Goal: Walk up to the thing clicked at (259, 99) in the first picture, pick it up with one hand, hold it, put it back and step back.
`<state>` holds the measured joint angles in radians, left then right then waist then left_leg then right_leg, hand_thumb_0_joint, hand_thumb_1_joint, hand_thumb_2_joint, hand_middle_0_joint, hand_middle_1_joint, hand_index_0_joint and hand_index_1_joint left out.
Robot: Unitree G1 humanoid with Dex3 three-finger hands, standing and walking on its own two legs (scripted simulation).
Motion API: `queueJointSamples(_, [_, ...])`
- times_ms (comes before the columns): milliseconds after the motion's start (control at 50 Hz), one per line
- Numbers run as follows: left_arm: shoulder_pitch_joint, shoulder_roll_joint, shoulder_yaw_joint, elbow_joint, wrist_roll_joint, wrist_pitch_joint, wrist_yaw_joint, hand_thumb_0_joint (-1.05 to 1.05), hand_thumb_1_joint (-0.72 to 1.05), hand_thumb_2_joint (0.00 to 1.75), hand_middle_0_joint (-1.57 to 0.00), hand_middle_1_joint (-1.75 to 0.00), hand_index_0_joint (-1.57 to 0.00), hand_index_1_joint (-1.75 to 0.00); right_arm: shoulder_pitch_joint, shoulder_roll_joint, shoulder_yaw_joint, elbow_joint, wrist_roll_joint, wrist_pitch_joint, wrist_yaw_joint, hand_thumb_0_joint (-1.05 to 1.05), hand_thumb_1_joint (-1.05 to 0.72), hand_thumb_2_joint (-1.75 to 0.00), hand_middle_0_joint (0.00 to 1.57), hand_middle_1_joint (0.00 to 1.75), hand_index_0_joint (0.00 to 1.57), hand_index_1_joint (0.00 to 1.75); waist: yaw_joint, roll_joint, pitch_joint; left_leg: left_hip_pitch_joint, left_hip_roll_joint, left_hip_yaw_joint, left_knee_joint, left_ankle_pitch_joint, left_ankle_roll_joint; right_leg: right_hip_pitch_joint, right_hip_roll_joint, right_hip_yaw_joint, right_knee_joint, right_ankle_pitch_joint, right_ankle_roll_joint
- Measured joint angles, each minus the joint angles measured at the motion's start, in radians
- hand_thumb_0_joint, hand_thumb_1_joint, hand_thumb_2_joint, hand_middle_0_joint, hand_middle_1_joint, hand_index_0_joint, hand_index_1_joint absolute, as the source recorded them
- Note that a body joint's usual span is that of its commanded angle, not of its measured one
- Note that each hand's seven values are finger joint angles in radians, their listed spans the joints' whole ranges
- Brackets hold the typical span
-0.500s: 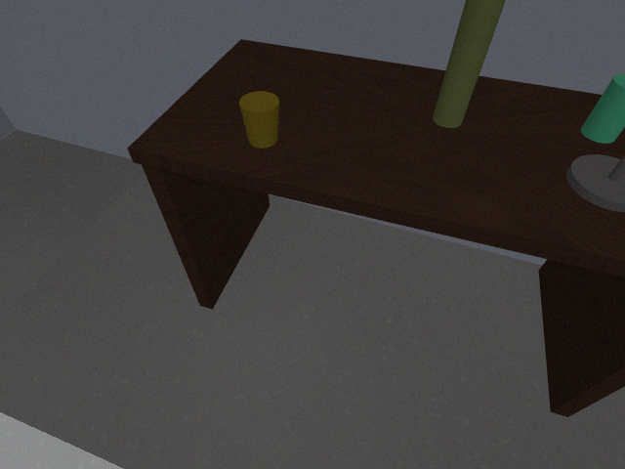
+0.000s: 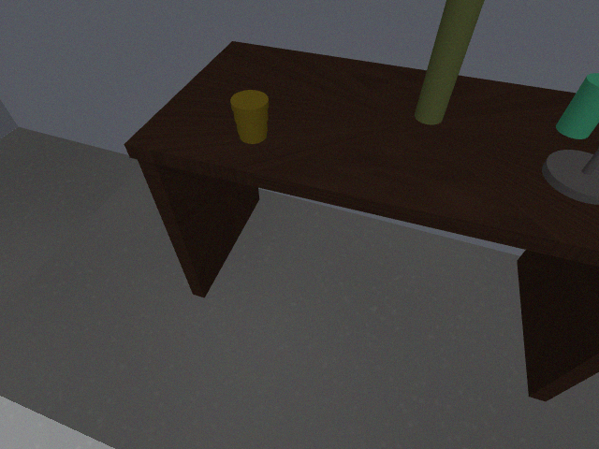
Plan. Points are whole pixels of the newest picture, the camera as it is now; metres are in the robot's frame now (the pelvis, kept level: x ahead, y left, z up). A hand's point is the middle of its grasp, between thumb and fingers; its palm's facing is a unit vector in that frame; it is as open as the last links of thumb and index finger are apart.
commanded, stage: stand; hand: left
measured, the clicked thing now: (251, 118) +0.81 +0.11 -0.01
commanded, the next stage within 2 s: walk up in 0.62 s
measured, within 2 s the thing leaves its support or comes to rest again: neither
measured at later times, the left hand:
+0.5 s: hand out of the picture +0.08 +0.25 -0.16, palm faces -0.04 -0.94 -0.34, open 7.4 cm
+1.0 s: hand out of the picture +0.11 +0.36 -0.18, palm faces -0.16 -0.91 -0.39, open 7.4 cm
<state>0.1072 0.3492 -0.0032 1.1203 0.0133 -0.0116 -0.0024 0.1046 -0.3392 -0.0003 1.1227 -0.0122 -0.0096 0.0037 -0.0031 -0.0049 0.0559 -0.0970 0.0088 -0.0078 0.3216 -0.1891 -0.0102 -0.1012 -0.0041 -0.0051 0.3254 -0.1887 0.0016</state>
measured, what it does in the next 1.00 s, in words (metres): walks ahead: left foot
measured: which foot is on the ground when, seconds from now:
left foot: down 0.00-0.68, up 0.70-0.88, down 0.90-1.00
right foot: down 0.00-0.94, up 0.96-1.00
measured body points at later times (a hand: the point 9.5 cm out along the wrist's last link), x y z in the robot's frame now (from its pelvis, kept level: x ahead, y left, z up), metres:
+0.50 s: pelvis +0.01 +0.00 +0.00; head +0.02 +0.00 +0.45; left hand +0.08 +0.30 -0.13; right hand +0.08 -0.30 -0.13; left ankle -0.01 +0.13 -0.75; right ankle -0.01 -0.12 -0.75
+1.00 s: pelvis +0.08 +0.07 -0.02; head +0.10 +0.09 +0.43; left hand +0.12 +0.41 -0.15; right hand +0.12 -0.26 -0.11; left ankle +0.13 +0.18 -0.75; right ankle +0.01 -0.09 -0.70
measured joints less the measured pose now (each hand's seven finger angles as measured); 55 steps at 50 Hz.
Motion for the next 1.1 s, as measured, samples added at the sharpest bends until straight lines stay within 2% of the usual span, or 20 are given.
queueJointSamples(620, [-0.001, -0.001, -0.004, -0.006, -0.001, -0.002, 0.000, 0.00, 0.90, 0.90, -0.21, -0.30, -0.21, -0.30, 0.001, -0.006, 0.005, -0.003, 0.000, -0.002, -0.001, 0.00, -0.91, -0.90, 0.20, 0.30, 0.21, 0.30, 0.000, 0.005, -0.002, 0.003, 0.004, 0.000, -0.007, -0.005, -0.004, 0.003, 0.004, -0.001, -0.007, -0.005, -0.003])
queueJointSamples(640, [0.008, 0.000, 0.003, -0.019, 0.001, -0.003, -0.005, 0.00, 0.90, 0.90, -0.21, -0.30, -0.21, -0.30, 0.004, -0.007, -0.003, -0.015, -0.007, 0.002, 0.006, 0.00, -0.91, -0.90, 0.20, 0.30, 0.21, 0.30, 0.001, 0.005, -0.002, -0.006, 0.005, 0.006, 0.017, -0.033, 0.005, -0.004, 0.005, 0.004, 0.007, -0.013, -0.006])
queueJointSamples(680, [0.050, 0.000, 0.020, -0.053, 0.010, -0.017, -0.015, 0.00, 0.90, 0.90, -0.21, -0.30, -0.21, -0.30, 0.017, -0.020, -0.022, -0.053, -0.023, 0.003, 0.022, 0.00, -0.91, -0.90, 0.20, 0.30, 0.21, 0.30, 0.006, 0.014, -0.005, -0.037, 0.009, 0.021, 0.120, -0.161, 0.029, -0.023, 0.012, 0.021, 0.057, -0.046, -0.015])
queueJointSamples(720, [0.095, -0.001, 0.036, -0.073, 0.021, -0.028, -0.022, 0.00, 0.90, 0.90, -0.21, -0.30, -0.21, -0.30, 0.034, -0.043, -0.040, -0.082, -0.034, 0.007, 0.033, 0.00, -0.91, -0.90, 0.20, 0.30, 0.21, 0.30, 0.009, 0.030, -0.017, -0.093, 0.005, 0.013, 0.268, -0.257, 0.038, -0.032, 0.019, 0.034, 0.082, -0.070, -0.022])
queueJointSamples(780, [0.152, 0.004, 0.054, -0.099, 0.024, -0.039, -0.021, 0.00, 0.90, 0.90, -0.21, -0.30, -0.21, -0.30, 0.052, -0.076, -0.059, -0.112, -0.041, 0.010, 0.045, 0.00, -0.91, -0.90, 0.20, 0.30, 0.21, 0.30, 0.023, 0.045, -0.011, -0.178, 0.008, 0.000, 0.411, -0.260, 0.031, -0.019, 0.021, 0.058, 0.077, -0.078, -0.026])
queueJointSamples(860, [0.205, 0.030, 0.067, -0.127, 0.019, -0.037, -0.020, 0.00, 0.90, 0.90, -0.21, -0.30, -0.21, -0.30, 0.066, -0.101, -0.076, -0.153, -0.042, 0.003, 0.057, 0.00, -0.91, -0.90, 0.20, 0.30, 0.21, 0.30, 0.033, 0.046, 0.032, -0.241, 0.039, -0.024, 0.377, -0.255, 0.022, 0.012, 0.009, 0.083, 0.079, -0.096, 0.013])
queueJointSamples(900, [0.226, 0.048, 0.070, -0.137, 0.016, -0.029, -0.021, 0.00, 0.90, 0.90, -0.21, -0.30, -0.21, -0.30, 0.074, -0.104, -0.084, -0.173, -0.041, -0.002, 0.062, 0.00, -0.91, -0.90, 0.20, 0.30, 0.21, 0.30, 0.032, 0.036, 0.046, -0.240, 0.049, -0.022, 0.303, -0.191, 0.016, 0.014, -0.003, 0.094, 0.120, -0.134, 0.034])
queueJointSamples(920, [0.234, 0.061, 0.072, -0.140, 0.016, -0.021, -0.021, 0.00, 0.90, 0.90, -0.21, -0.30, -0.21, -0.30, 0.078, -0.099, -0.089, -0.183, -0.041, -0.008, 0.062, 0.00, -0.91, -0.90, 0.20, 0.30, 0.21, 0.30, 0.031, 0.018, 0.052, -0.227, 0.039, -0.004, 0.282, -0.090, 0.009, 0.005, -0.018, 0.106, 0.169, -0.168, 0.035])
queueJointSamples(940, [0.240, 0.072, 0.074, -0.141, 0.016, -0.013, -0.018, 0.00, 0.90, 0.90, -0.21, -0.30, -0.21, -0.30, 0.082, -0.090, -0.093, -0.194, -0.043, -0.017, 0.061, 0.00, -0.91, -0.90, 0.20, 0.30, 0.21, 0.30, 0.032, -0.007, 0.057, -0.215, 0.026, 0.022, 0.281, -0.030, 0.010, -0.027, -0.032, 0.124, 0.258, -0.200, 0.012])
queueJointSamples(980, [0.241, 0.080, 0.073, -0.134, 0.014, 0.004, -0.007, 0.01, 0.90, 0.90, -0.21, -0.30, -0.21, -0.30, 0.095, -0.070, -0.096, -0.214, -0.044, -0.029, 0.057, 0.00, -0.91, -0.90, 0.20, 0.30, 0.21, 0.30, 0.018, -0.027, 0.055, -0.197, 0.018, 0.052, 0.302, -0.070, 0.021, -0.126, -0.006, 0.148, 0.505, -0.269, -0.015])
queueJointSamples(1020, [0.236, 0.086, 0.063, -0.136, 0.010, 0.007, -0.006, 0.01, 0.91, 0.90, -0.21, -0.30, -0.21, -0.30, 0.123, -0.052, -0.090, -0.221, -0.034, -0.024, 0.058, 0.00, -0.91, -0.90, 0.20, 0.30, 0.21, 0.30, -0.003, -0.025, 0.040, -0.162, 0.021, 0.055, 0.276, -0.092, 0.036, -0.213, 0.022, 0.109, 0.673, -0.270, -0.033])
queueJointSamples(1060, [0.228, 0.093, 0.059, -0.152, 0.002, -0.006, -0.013, 0.01, 0.91, 0.90, -0.21, -0.30, -0.21, -0.30, 0.154, -0.038, -0.080, -0.223, -0.028, -0.018, 0.055, 0.00, -0.91, -0.90, 0.20, 0.30, 0.21, 0.30, -0.011, -0.027, 0.029, -0.111, 0.020, 0.064, 0.218, -0.085, 0.042, -0.278, 0.024, 0.076, 0.736, -0.215, -0.036])
queueJointSamples(1100, [0.224, 0.098, 0.060, -0.170, -0.003, -0.019, -0.024, 0.01, 0.91, 0.90, -0.21, -0.30, -0.21, -0.30, 0.182, -0.029, -0.072, -0.226, -0.022, -0.023, 0.053, 0.00, -0.91, -0.90, 0.20, 0.30, 0.21, 0.30, -0.018, -0.031, 0.022, -0.064, 0.011, 0.078, 0.161, -0.075, 0.046, -0.325, 0.013, 0.062, 0.727, -0.155, -0.029])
